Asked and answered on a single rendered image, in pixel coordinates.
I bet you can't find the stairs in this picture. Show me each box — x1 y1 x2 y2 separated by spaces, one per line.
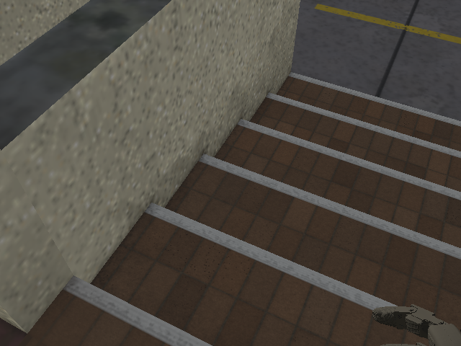
90 72 461 346

